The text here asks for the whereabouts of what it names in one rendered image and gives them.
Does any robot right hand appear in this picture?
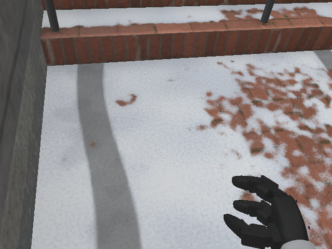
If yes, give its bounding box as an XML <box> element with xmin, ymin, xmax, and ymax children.
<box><xmin>224</xmin><ymin>175</ymin><xmax>310</xmax><ymax>249</ymax></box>

